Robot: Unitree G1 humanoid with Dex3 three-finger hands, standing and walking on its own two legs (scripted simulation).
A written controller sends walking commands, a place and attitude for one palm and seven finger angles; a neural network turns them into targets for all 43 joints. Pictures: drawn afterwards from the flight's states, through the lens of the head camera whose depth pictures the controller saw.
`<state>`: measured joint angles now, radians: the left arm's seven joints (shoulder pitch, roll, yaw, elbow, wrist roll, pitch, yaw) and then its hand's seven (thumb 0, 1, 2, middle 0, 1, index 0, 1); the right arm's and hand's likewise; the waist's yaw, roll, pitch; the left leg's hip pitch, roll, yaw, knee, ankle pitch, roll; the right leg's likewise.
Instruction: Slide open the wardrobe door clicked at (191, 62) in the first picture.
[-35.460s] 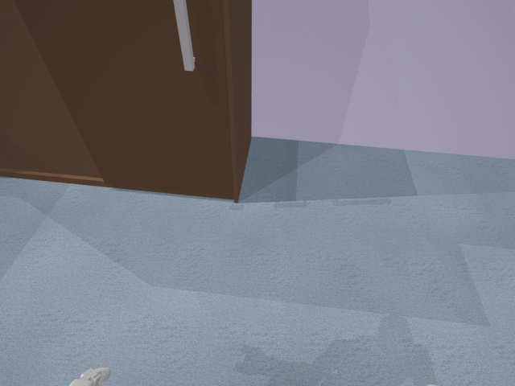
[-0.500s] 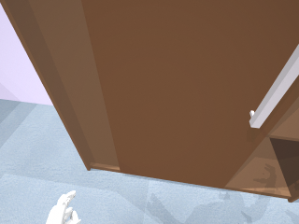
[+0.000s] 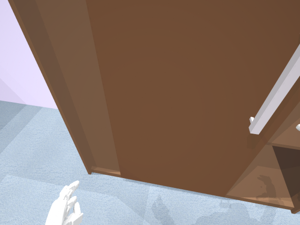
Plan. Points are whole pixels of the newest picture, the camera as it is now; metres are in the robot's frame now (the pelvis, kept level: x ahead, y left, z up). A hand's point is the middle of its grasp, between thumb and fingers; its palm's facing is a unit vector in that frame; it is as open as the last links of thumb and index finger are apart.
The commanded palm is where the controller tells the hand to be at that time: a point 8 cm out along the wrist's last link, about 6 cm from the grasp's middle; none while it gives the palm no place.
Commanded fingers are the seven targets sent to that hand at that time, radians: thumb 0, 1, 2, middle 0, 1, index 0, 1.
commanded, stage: draw the hand back to the body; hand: right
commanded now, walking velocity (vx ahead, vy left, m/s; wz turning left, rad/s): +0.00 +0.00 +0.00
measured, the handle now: (275, 89) +0.47 -0.36 +0.16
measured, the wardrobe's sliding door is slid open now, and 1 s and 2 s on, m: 0.42 0.42 0.42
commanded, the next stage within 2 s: step back with the hand held close in 1.18 s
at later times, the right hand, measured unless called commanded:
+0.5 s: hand out of the picture +0.21 -0.31 +0.17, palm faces +0.54 +0.78 -0.32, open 11.8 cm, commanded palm +0.15 -0.33 +0.19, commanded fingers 0.00 -0.39 -0.65 0.22 0.60 0.22 0.60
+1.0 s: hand out of the picture +0.17 -0.25 +0.18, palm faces +0.45 +0.82 -0.34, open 7.6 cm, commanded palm +0.12 -0.28 +0.19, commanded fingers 0.00 -0.90 -0.90 0.20 0.30 0.20 0.30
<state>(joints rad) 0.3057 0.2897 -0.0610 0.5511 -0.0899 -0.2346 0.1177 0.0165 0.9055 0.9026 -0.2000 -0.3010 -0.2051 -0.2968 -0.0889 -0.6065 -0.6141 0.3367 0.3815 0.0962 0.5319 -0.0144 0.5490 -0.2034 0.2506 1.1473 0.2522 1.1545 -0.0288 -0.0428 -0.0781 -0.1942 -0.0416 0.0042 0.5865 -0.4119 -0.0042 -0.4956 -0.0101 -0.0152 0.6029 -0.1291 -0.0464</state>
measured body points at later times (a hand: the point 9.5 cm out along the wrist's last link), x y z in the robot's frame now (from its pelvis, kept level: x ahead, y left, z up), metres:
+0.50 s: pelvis -0.02 -0.01 +0.01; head -0.04 +0.00 +0.46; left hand +0.17 +0.21 -0.06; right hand +0.17 -0.35 +0.19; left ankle -0.06 +0.13 -0.72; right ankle +0.11 -0.09 -0.72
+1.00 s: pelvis -0.01 +0.02 +0.02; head -0.06 +0.03 +0.46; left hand +0.17 +0.24 -0.06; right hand +0.14 -0.29 +0.20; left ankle -0.06 +0.13 -0.72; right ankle +0.11 -0.09 -0.72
